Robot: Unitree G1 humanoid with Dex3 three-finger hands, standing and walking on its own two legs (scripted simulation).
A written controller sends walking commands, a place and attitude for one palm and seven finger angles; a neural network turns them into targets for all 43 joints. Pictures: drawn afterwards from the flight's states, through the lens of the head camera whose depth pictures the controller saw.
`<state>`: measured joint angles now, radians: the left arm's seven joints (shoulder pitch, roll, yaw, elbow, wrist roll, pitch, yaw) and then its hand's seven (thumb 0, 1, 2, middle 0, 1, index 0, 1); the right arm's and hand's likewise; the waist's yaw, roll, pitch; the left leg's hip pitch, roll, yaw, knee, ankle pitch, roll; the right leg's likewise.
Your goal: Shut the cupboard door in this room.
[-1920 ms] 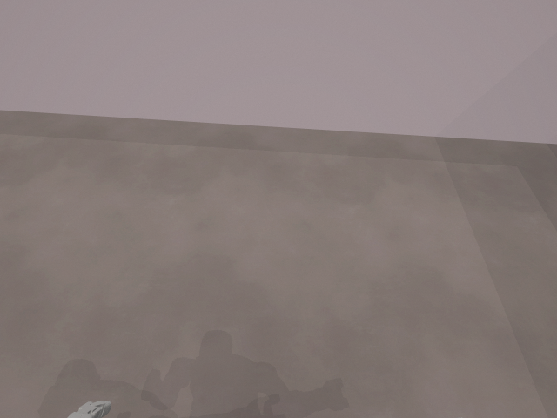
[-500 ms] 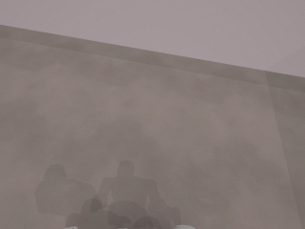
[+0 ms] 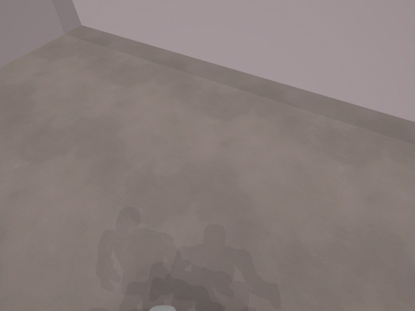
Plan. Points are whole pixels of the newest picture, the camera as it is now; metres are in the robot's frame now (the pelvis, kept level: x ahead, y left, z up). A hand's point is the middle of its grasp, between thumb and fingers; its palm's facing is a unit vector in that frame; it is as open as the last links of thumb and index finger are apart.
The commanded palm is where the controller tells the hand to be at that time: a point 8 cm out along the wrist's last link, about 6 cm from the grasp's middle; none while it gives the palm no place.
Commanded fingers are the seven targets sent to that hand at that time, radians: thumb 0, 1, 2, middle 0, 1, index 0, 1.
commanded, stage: turn or walk to find it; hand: left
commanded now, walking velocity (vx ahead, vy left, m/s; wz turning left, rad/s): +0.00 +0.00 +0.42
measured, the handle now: out of the picture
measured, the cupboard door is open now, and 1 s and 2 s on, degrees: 74 74 74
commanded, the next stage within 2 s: none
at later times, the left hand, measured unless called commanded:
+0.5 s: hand out of the picture +0.02 +0.21 -0.16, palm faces +0.24 -0.93 -0.29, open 7.4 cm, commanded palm none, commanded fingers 0.00 0.90 0.90 -0.20 -0.30 -0.20 -0.30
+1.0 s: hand out of the picture -0.11 +0.21 -0.19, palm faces +0.46 -0.86 -0.22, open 7.4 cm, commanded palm none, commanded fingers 0.00 0.90 0.90 -0.20 -0.30 -0.20 -0.30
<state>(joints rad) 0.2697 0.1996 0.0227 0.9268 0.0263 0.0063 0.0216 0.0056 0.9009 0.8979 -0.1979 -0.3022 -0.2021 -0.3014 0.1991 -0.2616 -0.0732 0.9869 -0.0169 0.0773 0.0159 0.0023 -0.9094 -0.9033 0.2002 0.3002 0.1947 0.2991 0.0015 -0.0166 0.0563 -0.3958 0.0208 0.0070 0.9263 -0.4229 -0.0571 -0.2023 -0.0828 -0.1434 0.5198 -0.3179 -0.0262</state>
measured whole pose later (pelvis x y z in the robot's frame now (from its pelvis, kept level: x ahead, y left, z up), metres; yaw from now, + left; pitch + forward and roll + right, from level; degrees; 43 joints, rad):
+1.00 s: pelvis -0.05 +0.01 -0.01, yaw +25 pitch +0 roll +0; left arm 0.24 0.25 0.07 0.98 0.02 0.07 0.02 0.01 0.90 0.90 -0.20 -0.30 -0.20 -0.30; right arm 0.19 -0.17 -0.04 0.97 -0.02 0.02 0.00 0.00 -0.91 -0.90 0.20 0.30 0.20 0.30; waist 0.01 -0.07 0.06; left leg -0.25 0.00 0.07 0.58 -0.33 0.03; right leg -0.44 -0.11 -0.10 0.99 -0.46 0.05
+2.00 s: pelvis -0.10 -0.02 +0.00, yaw +50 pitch -1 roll +0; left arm 0.22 0.25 0.07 0.97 0.01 0.06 0.01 0.01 0.91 0.90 -0.19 -0.30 -0.20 -0.30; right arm 0.17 -0.18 -0.03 0.95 -0.02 0.02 0.00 0.00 -0.90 -0.90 0.21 0.30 0.20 0.30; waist 0.01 -0.04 0.06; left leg -0.24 -0.02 0.02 0.47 -0.22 0.04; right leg -0.45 -0.09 -0.04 1.02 -0.42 0.08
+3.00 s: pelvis -0.12 -0.09 +0.00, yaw +75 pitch +0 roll +1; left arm 0.19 0.23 0.05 0.94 0.01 0.05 0.01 0.01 0.91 0.90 -0.19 -0.30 -0.20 -0.30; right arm 0.17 -0.19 -0.04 0.95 -0.03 0.03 0.00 0.00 -0.90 -0.90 0.21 0.30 0.20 0.30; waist -0.01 -0.01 0.06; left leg -0.24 -0.03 -0.03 0.48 -0.23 0.02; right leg -0.37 -0.06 -0.04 0.82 -0.44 0.07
